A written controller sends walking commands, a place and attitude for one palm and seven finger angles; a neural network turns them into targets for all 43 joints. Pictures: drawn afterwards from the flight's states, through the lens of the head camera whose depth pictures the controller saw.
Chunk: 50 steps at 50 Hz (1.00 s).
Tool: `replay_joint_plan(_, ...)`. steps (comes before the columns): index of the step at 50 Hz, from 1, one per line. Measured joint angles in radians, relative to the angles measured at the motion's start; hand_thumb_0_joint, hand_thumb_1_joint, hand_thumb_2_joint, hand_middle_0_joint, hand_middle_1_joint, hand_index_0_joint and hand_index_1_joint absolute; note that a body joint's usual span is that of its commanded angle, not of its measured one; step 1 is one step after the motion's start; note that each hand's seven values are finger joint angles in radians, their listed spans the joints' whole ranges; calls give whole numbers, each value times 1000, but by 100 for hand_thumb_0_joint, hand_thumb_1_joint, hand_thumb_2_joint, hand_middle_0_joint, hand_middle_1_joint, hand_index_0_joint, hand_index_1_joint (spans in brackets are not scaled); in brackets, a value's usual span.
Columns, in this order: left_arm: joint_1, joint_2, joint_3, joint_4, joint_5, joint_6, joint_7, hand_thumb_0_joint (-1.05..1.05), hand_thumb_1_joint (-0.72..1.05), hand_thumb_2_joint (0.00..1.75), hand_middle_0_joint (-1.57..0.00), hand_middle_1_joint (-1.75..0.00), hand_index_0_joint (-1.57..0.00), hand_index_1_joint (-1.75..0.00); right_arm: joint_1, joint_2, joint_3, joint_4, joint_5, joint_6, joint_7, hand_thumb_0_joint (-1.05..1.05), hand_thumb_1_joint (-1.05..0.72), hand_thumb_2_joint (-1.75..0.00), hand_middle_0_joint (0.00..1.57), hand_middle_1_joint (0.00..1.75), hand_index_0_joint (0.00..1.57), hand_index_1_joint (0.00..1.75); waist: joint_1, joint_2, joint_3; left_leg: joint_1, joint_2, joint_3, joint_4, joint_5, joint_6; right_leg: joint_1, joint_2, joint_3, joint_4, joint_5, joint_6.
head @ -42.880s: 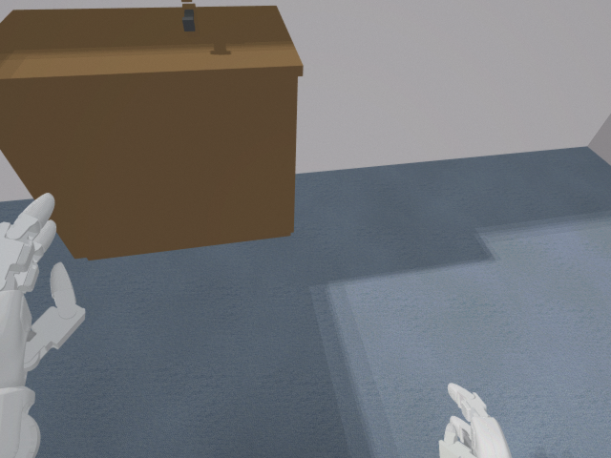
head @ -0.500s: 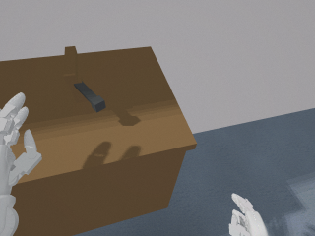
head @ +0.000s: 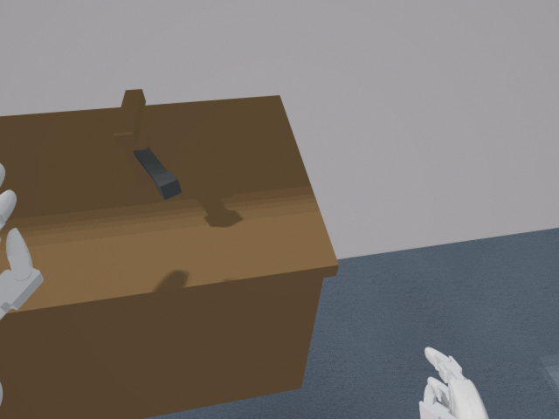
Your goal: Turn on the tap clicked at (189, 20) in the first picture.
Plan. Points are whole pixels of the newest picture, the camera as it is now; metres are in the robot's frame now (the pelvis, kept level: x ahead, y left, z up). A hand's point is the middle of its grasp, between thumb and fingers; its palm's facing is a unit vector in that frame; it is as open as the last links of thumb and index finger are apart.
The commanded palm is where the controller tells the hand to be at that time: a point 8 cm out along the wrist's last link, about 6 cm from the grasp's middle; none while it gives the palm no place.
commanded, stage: turn the palm inward beside the body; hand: left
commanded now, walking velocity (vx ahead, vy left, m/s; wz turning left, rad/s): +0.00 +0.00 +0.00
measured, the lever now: (167, 185) +0.39 +0.24 +0.12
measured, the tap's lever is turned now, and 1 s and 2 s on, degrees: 27 27 27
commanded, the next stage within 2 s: reach beside the lever's end, fingers flat in 1.72 s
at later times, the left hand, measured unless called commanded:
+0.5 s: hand (59, 277) +0.20 +0.28 +0.16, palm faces +0.46 -0.86 -0.24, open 7.4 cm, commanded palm +0.15 +0.30 +0.18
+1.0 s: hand (63, 295) +0.18 +0.26 +0.16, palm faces +0.46 -0.87 -0.17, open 7.4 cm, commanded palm +0.13 +0.30 +0.18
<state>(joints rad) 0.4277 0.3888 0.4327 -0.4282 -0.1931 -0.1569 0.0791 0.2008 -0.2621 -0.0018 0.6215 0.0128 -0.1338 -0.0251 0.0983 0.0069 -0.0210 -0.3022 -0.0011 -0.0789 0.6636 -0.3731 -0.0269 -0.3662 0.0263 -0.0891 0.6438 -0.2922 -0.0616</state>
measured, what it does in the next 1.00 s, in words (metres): stands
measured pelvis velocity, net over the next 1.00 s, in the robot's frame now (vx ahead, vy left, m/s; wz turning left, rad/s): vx -0.01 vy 0.03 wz -0.01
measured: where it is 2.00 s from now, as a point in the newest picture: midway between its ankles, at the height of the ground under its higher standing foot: outside the picture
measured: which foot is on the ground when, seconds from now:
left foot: down 0.00-1.00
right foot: down 0.00-1.00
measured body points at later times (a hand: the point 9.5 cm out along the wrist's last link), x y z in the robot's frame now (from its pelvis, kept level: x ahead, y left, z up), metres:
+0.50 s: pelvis +0.01 +0.01 +0.00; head +0.00 -0.01 +0.45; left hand +0.17 +0.32 +0.17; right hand +0.20 -0.23 -0.08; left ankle -0.01 +0.14 -0.72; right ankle +0.03 -0.08 -0.72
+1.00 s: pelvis -0.01 +0.03 +0.00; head -0.03 +0.01 +0.45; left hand +0.15 +0.31 +0.17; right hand +0.20 -0.18 -0.07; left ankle -0.01 +0.14 -0.72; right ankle +0.03 -0.08 -0.72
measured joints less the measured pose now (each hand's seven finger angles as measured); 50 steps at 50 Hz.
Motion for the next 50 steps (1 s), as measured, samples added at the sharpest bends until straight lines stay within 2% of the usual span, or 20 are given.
replay_joint_plan(2,-49,-8,17,42,-13,28,-10,1,89,90,-21,-31,-22,-30,-3,-14,1,25,11,0,-15,1,-90,-90,20,30,20,30,0,22,-4,-9,0,-15,16,-6,-2,-3,-1,-16,11,-9,-3)
replay_joint_plan(4,-86,-17,6,82,-25,89,-31,1,89,90,-20,-31,-21,-30,-9,-24,2,41,23,3,-33,1,-90,-90,20,30,20,30,-4,45,-9,-11,0,-23,21,-9,-1,-2,-1,-23,15,-14,-2)
replay_joint_plan(7,-98,-19,-43,100,-24,190,-62,1,90,90,-20,-30,-21,-30,-19,-24,3,50,37,4,-54,1,-90,-90,20,30,20,30,-17,64,-18,-8,-1,-19,16,-8,2,-4,-2,-20,18,-18,4)
replay_joint_plan(9,-85,-17,-77,87,-18,221,-67,1,90,90,-20,-30,-21,-30,-25,-15,2,47,40,2,-58,1,-90,-90,20,30,20,30,-30,64,-23,-7,-1,-11,10,-8,0,-10,-3,-12,23,-21,5)
replay_joint_plan(13,-28,-13,-95,14,-30,195,-44,1,90,90,-20,-31,-21,-30,-23,10,-3,36,37,-9,-48,1,-90,-90,20,30,20,30,-45,41,-39,-13,4,7,11,-16,-9,-30,2,5,39,-30,0)
replay_joint_plan(17,17,-17,-54,-39,-45,159,-6,1,89,90,-21,-31,-22,-30,-1,15,-7,30,40,-16,-33,1,-90,-90,20,30,20,30,-43,26,-56,-15,7,17,22,-31,-8,-33,6,14,47,-38,-2)
replay_joint_plan(22,44,-42,-27,-43,-48,202,9,1,89,90,-21,-31,-21,-30,27,-4,-3,25,46,-30,-39,1,-90,-90,20,30,20,30,-27,35,-65,-7,-6,19,26,-36,10,-21,-6,18,43,-39,13)
replay_joint_plan(28,47,-92,-114,-60,-26,224,3,1,90,90,-20,-31,-21,-30,32,-1,13,23,42,-80,-58,1,-90,-90,20,30,20,30,-10,32,-48,-2,-28,20,29,-28,30,-10,-28,19,42,-33,30)
replay_joint_plan(31,48,-99,-160,-89,-3,209,22,1,90,90,-20,-31,-21,-30,25,16,25,19,32,-102,-56,1,-90,-90,20,30,20,30,-9,23,-46,-3,-35,23,31,-25,35,-12,-35,23,45,-30,35)
replay_joint_plan(34,45,-93,-176,-120,15,208,49,1,90,90,-20,-31,-21,-30,14,34,38,15,26,-110,-51,1,-90,-90,20,30,20,30,-11,19,-48,-3,-39,29,33,-24,37,-13,-39,29,48,-28,39)
replay_joint_plan(37,38,-91,-166,-137,7,233,67,1,90,90,-20,-31,-21,-30,5,46,51,14,25,-104,-48,1,-90,-90,20,30,20,30,-12,24,-53,2,-42,33,31,-21,39,-9,-41,33,45,-24,43)
replay_joint_plan(45,28,-122,-165,-143,-13,363,80,1,90,90,-20,-31,-21,-30,-8,44,67,15,32,-67,-59,1,-90,-90,20,30,20,30,-6,36,-49,19,-47,34,15,-5,44,9,-46,35,30,-9,48)
replay_joint_plan(50,44,-132,-194,-167,0,374,101,1,90,90,-20,-31,-21,-30,-8,37,64,16,29,-68,-62,1,-90,-90,20,30,20,30,-5,29,-43,22,-45,31,13,0,39,11,-45,31,30,-7,43)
